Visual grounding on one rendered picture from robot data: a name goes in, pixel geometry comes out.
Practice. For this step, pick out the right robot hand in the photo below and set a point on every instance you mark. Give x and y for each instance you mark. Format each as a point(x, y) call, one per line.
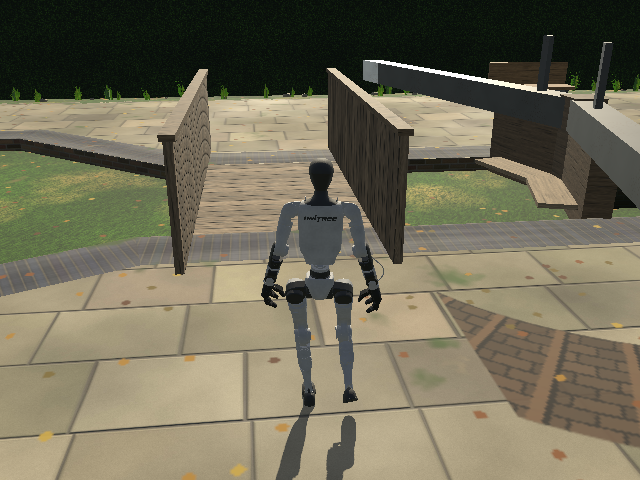
point(375, 298)

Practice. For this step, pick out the left robot hand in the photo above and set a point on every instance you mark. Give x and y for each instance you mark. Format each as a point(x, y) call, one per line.
point(267, 291)

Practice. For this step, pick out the robot head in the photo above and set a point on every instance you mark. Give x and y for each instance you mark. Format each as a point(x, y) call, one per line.
point(321, 172)

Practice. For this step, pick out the robot right forearm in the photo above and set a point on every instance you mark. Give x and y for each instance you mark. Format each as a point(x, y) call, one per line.
point(368, 270)

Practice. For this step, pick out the robot left foot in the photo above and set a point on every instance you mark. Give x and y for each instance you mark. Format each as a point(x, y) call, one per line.
point(309, 398)

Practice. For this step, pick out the robot left forearm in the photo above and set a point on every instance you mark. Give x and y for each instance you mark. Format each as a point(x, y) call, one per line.
point(273, 268)

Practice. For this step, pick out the left robot upper arm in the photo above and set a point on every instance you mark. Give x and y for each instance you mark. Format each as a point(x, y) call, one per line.
point(289, 210)

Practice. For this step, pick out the right robot upper arm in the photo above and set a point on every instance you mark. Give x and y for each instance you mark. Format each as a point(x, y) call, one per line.
point(352, 212)

